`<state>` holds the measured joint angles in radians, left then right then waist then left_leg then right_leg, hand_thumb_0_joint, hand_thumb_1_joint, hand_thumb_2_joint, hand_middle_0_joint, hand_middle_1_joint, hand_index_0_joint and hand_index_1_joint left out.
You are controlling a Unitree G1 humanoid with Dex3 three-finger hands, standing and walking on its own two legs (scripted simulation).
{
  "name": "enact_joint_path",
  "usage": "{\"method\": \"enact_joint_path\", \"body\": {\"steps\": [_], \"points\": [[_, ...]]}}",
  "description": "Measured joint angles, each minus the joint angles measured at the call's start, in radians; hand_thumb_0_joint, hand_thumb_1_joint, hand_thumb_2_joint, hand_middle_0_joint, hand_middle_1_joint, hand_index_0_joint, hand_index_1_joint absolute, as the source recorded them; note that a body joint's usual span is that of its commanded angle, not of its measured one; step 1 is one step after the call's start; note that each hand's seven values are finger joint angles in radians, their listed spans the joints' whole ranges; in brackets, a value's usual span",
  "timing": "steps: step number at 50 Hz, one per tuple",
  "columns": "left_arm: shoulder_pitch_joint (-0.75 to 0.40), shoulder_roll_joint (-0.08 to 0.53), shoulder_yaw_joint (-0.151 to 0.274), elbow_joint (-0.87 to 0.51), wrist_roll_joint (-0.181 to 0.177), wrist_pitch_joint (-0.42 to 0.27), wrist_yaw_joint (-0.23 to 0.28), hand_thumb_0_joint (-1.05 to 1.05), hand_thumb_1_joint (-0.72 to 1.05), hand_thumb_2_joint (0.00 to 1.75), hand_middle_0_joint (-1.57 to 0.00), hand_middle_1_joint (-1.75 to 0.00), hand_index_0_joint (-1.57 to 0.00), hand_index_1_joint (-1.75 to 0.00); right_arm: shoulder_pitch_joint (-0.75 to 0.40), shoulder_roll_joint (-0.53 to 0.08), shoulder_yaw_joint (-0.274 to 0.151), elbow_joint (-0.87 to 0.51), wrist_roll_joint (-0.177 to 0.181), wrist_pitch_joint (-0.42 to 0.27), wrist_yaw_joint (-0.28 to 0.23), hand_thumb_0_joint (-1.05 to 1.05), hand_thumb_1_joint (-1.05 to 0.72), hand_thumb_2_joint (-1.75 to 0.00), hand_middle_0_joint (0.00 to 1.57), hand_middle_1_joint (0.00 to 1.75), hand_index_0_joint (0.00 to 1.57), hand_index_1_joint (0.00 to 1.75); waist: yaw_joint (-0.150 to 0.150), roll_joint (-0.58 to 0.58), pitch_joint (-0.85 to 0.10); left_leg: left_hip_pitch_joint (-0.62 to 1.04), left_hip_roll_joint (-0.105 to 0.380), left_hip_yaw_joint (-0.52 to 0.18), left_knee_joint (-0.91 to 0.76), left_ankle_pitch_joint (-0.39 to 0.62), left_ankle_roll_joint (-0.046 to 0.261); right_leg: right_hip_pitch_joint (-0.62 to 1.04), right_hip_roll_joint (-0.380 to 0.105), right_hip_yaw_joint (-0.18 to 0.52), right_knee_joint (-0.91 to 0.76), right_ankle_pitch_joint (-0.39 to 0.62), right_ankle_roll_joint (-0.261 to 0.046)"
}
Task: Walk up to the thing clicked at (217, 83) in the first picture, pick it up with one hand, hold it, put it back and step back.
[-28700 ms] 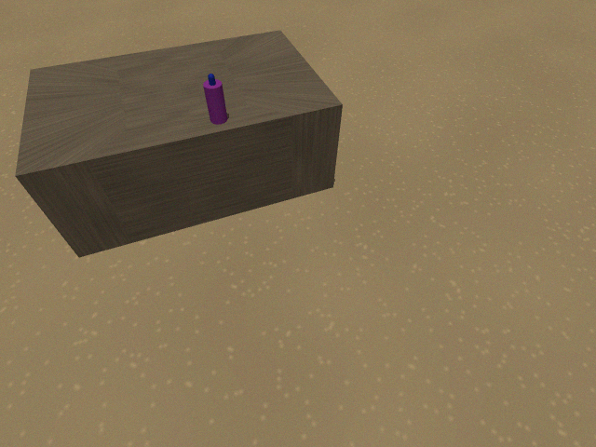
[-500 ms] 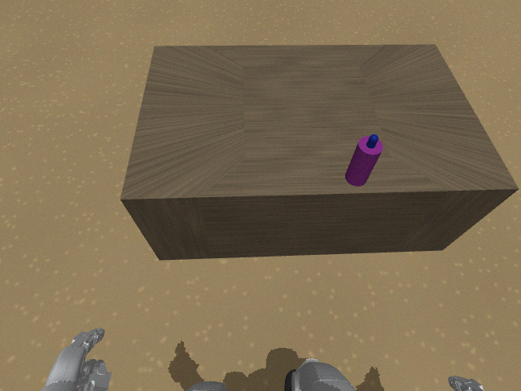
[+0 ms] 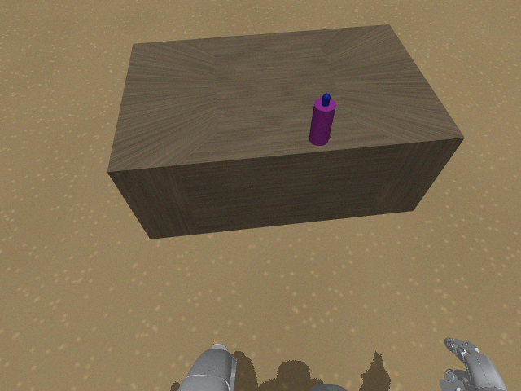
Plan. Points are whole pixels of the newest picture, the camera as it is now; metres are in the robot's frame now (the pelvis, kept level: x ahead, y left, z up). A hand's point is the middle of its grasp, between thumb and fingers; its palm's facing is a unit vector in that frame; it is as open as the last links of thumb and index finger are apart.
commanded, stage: step back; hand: right
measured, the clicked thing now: (322, 118) +0.86 -0.15 -0.21
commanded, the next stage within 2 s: stand in 1.90 s
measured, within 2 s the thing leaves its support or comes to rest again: neither
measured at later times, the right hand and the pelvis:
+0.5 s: hand out of the picture -0.03 -0.29 -0.13, palm faces -0.15 +0.89 -0.43, open 7.4 cm; pelvis -0.16 -0.04 +0.01, yaw +5 degrees
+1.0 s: hand out of the picture -0.15 -0.31 -0.14, palm faces -0.15 +0.92 -0.35, open 7.4 cm; pelvis -0.24 -0.05 +0.01, yaw +6 degrees
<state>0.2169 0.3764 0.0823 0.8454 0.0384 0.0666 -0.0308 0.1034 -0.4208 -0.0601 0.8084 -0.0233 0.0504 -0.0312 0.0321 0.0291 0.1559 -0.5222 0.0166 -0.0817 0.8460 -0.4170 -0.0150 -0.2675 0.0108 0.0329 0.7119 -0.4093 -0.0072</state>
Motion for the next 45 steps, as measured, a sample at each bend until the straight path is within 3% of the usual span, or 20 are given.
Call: {"method": "enact_joint_path", "body": {"steps": [3, 6, 11, 13, 15, 18, 20, 22, 25, 29, 30, 31, 33, 35, 37, 40, 43, 45], "points": [[0.01, -0.019, -0.014, -0.003, 0.002, 0.004, 0.009, 0.01, 0.9, 0.9, -0.2, -0.3, -0.2, -0.3, 0.038, -0.008, 0.002, 0.026, 0.014, 0.001, -0.006, 0.01, -0.9, -0.89, 0.21, 0.3, 0.21, 0.3, 0.007, -0.006, -0.02, -0.032, -0.098, -0.039, 0.22, -0.038, 0.001, -0.02, -0.03, 0.002, -0.024, 0.042, -0.003], [-0.006, -0.024, -0.015, -0.019, 0.005, 0.003, 0.021, 0.01, 0.9, 0.9, -0.2, -0.3, -0.21, -0.3, 0.078, -0.009, 0.009, 0.042, 0.016, -0.01, -0.004, 0.01, -0.9, -0.89, 0.21, 0.3, 0.21, 0.3, -0.003, -0.007, -0.022, 0.012, -0.122, -0.026, 0.274, -0.047, -0.005, -0.04, -0.045, -0.019, -0.043, 0.077, -0.008], [-0.069, -0.007, -0.019, -0.073, 0.0, -0.009, 0.04, 0.01, 0.9, 0.9, -0.2, -0.3, -0.21, -0.3, 0.116, 0.014, 0.018, 0.067, 0.004, -0.009, 0.002, 0.01, -0.9, -0.89, 0.21, 0.3, 0.21, 0.3, -0.018, -0.023, 0.003, 0.169, -0.083, 0.036, 0.052, -0.086, -0.001, -0.096, -0.064, -0.074, -0.02, 0.109, -0.01], [-0.098, 0.004, -0.023, -0.089, -0.008, -0.007, 0.041, 0.01, 0.9, 0.9, -0.2, -0.3, -0.21, -0.3, 0.122, 0.023, 0.021, 0.071, 0.002, -0.016, 0.007, 0.01, -0.9, -0.89, 0.21, 0.3, 0.21, 0.3, -0.026, -0.035, 0.015, 0.247, -0.063, 0.065, -0.12, -0.006, 0.011, -0.13, -0.075, -0.095, 0.014, 0.112, -0.007], [-0.127, 0.021, -0.024, -0.09, -0.015, 0.0, 0.04, 0.0, 0.9, 0.9, -0.2, -0.3, -0.2, -0.3, 0.109, 0.047, 0.02, 0.083, -0.003, -0.021, 0.01, 0.01, -0.9, -0.89, 0.21, 0.3, 0.21, 0.3, -0.021, -0.083, 0.042, 0.269, -0.086, 0.089, -0.179, 0.052, 0.037, -0.16, -0.098, -0.072, 0.057, 0.114, -0.007], [-0.136, 0.014, -0.022, -0.065, -0.023, 0.018, 0.044, 0.0, 0.9, 0.9, -0.2, -0.3, -0.2, -0.3, 0.099, 0.055, 0.03, 0.082, -0.009, -0.02, 0.022, 0.01, -0.9, -0.89, 0.21, 0.3, 0.21, 0.3, -0.034, -0.07, 0.041, 0.238, -0.057, 0.074, -0.162, 0.071, 0.045, -0.207, -0.009, 0.003, 0.266, -0.097, -0.007], [-0.129, 0.013, -0.022, -0.051, -0.032, 0.022, 0.042, 0.01, 0.9, 0.9, -0.2, -0.3, -0.2, -0.3, 0.09, 0.059, 0.037, 0.079, -0.011, -0.019, 0.017, 0.01, -0.9, -0.89, 0.21, 0.3, 0.21, 0.3, -0.035, -0.063, 0.026, 0.227, -0.033, 0.069, -0.187, 0.103, 0.041, -0.224, 0.046, 0.046, 0.416, -0.128, -0.007], [-0.115, 0.012, -0.02, -0.044, -0.034, 0.018, 0.039, 0.01, 0.9, 0.9, -0.2, -0.3, -0.2, -0.3, 0.077, 0.056, 0.038, 0.07, -0.012, -0.018, 0.014, 0.01, -0.9, -0.89, 0.21, 0.3, 0.21, 0.3, -0.03, -0.055, 0.011, 0.208, -0.011, 0.069, -0.206, 0.133, 0.037, -0.208, 0.067, 0.06, 0.474, -0.131, -0.002], [-0.091, 0.008, -0.021, -0.032, -0.029, 0.002, 0.034, 0.0, 0.9, 0.9, -0.2, -0.3, -0.2, -0.3, 0.048, 0.042, 0.03, 0.047, -0.016, -0.019, 0.013, 0.01, -0.9, -0.89, 0.21, 0.3, 0.21, 0.3, -0.019, -0.039, 0.001, 0.174, 0.018, 0.075, -0.215, 0.168, 0.027, -0.117, 0.042, 0.043, 0.338, -0.129, 0.009], [-0.049, 0.012, -0.023, 0.012, -0.019, -0.034, 0.029, 0.0, 0.9, 0.9, -0.2, -0.3, -0.2, -0.3, 0.006, 0.017, 0.024, 0.023, -0.015, -0.015, 0.023, 0.01, -0.9, -0.89, 0.21, 0.3, 0.21, 0.3, -0.005, -0.021, -0.02, 0.102, 0.054, 0.092, -0.159, 0.178, 0.005, 0.047, 0.004, 0.007, -0.049, -0.021, 0.0], [-0.046, 0.0, -0.02, 0.032, -0.013, -0.043, 0.031, 0.0, 0.9, 0.9, -0.2, -0.3, -0.2, -0.3, -0.007, 0.005, 0.021, 0.026, -0.013, -0.011, 0.024, 0.0, -0.9, -0.89, 0.21, 0.3, 0.21, 0.3, -0.009, 0.01, -0.012, 0.084, 0.07, 0.07, -0.126, 0.161, 0.014, 0.052, 0.027, -0.004, -0.062, 0.003, 0.002], [-0.036, -0.008, -0.022, 0.047, -0.007, -0.047, 0.029, 0.0, 0.9, 0.9, -0.2, -0.3, -0.2, -0.3, -0.011, 0.002, 0.015, 0.033, -0.012, -0.005, 0.022, 0.0, -0.9, -0.89, 0.21, 0.3, 0.21, 0.3, -0.012, 0.026, -0.014, 0.071, 0.057, 0.035, -0.095, 0.096, 0.02, 0.043, 0.036, -0.011, -0.048, 0.009, 0.001], [-0.008, -0.013, -0.028, 0.068, 0.0, -0.052, 0.025, 0.0, 0.9, 0.9, -0.2, -0.3, -0.2, -0.3, 0.001, 0.005, 0.01, 0.053, -0.007, 0.006, 0.02, 0.0, -0.9, -0.89, 0.21, 0.3, 0.21, 0.3, 0.004, 0.015, -0.038, 0.05, -0.008, -0.018, 0.003, -0.012, 0.018, 0.017, 0.023, 0.004, -0.023, 0.012, -0.008], [0.009, -0.018, -0.03, 0.086, 0.001, -0.055, 0.027, 0.01, 0.9, 0.9, -0.2, -0.3, -0.21, -0.3, 0.021, 0.0, 0.009, 0.071, 0.003, 0.004, 0.022, 0.0, -0.9, -0.89, 0.21, 0.3, 0.21, 0.3, 0.009, 0.013, -0.052, 0.046, -0.052, -0.046, 0.092, -0.019, 0.016, 0.011, 0.007, 0.007, -0.029, 0.027, -0.008], [0.017, -0.018, -0.028, 0.097, 0.002, -0.062, 0.028, 0.01, 0.9, 0.9, -0.2, -0.3, -0.21, -0.3, 0.046, -0.006, 0.008, 0.092, 0.003, -0.003, 0.026, 0.0, -0.9, -0.89, 0.21, 0.3, 0.21, 0.3, 0.007, 0.013, -0.062, 0.06, -0.067, -0.045, 0.128, -0.02, 0.008, 0.006, -0.008, -0.002, -0.035, 0.038, -0.006], [0.019, -0.006, -0.021, 0.097, 0.006, -0.073, 0.027, 0.01, 0.9, 0.9, -0.2, -0.3, -0.21, -0.3, 0.083, -0.008, 0.005, 0.127, -0.006, -0.006, 0.037, 0.0, -0.9, -0.89, 0.21, 0.3, 0.21, 0.3, 0.006, 0.012, -0.072, 0.123, -0.053, -0.017, 0.059, -0.043, -0.001, -0.005, -0.028, -0.024, -0.033, 0.043, -0.003], [0.008, 0.013, -0.018, 0.095, 0.006, -0.074, 0.024, 0.01, 0.9, 0.9, -0.2, -0.3, -0.21, -0.3, 0.112, -0.001, 0.001, 0.163, -0.011, -0.015, 0.049, 0.01, -0.9, -0.89, 0.21, 0.3, 0.21, 0.3, 0.003, 0.002, -0.076, 0.22, -0.032, 0.024, -0.131, -0.054, 0.005, -0.02, -0.053, -0.049, -0.015, 0.036, 0.005], [-0.001, 0.031, -0.019, 0.1, 0.001, -0.068, 0.025, 0.01, 0.9, 0.9, -0.2, -0.3, -0.21, -0.3, 0.109, 0.021, -0.003, 0.186, -0.012, -0.026, 0.051, 0.01, -0.9, -0.89, 0.21, 0.3, 0.21, 0.3, 0.009, -0.039, -0.055, 0.262, -0.059, 0.05, -0.217, 0.09, 0.01, -0.023, -0.086, -0.029, 0.007, 0.03, 0.012]]}}
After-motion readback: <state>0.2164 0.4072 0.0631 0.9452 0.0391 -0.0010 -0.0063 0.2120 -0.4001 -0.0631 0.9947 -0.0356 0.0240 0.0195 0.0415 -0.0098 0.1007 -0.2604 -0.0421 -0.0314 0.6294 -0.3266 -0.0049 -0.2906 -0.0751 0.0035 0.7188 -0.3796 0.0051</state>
